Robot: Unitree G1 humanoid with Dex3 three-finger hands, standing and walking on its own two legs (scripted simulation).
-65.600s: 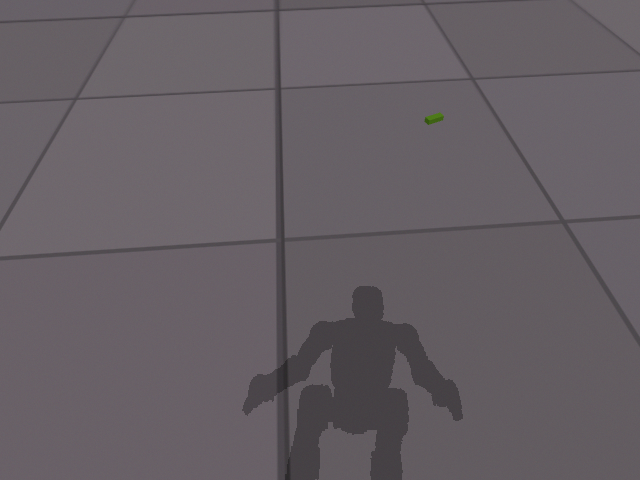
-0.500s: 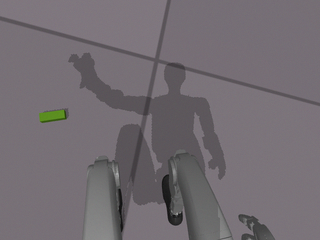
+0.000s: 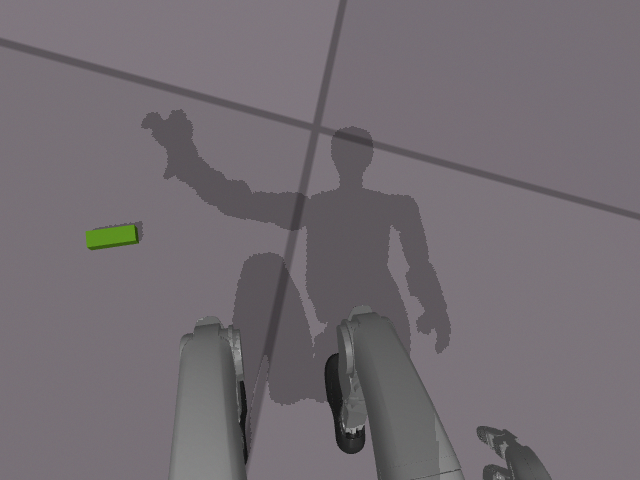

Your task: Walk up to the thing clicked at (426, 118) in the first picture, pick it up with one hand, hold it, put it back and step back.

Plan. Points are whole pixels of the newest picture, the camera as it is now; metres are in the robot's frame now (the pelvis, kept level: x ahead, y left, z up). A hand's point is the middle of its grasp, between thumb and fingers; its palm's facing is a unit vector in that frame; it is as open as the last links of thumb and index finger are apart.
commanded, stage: approach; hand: left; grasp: from above
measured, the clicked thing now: (112, 237) +0.50 +0.36 -0.51
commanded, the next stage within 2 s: rest palm in 1.04 s
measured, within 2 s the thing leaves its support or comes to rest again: neither
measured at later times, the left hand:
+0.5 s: hand (46, 213) +0.46 +0.37 -0.24, palm faces -0.45 -0.07 -0.89, open 13.9 cm
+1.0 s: hand (122, 226) +0.50 +0.31 -0.42, palm faces -0.47 -0.10 -0.88, open 13.8 cm
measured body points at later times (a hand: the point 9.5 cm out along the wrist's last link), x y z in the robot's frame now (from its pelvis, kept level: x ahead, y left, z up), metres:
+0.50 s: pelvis -0.01 +0.00 -0.11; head +0.24 +0.08 +0.25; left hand +0.48 +0.37 -0.19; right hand +0.05 -0.29 -0.21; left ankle +0.07 +0.10 -0.49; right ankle +0.09 -0.15 -0.49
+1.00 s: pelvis -0.01 -0.01 -0.21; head +0.29 +0.08 +0.12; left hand +0.52 +0.32 -0.37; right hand +0.01 -0.28 -0.27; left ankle +0.07 +0.10 -0.49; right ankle +0.09 -0.15 -0.49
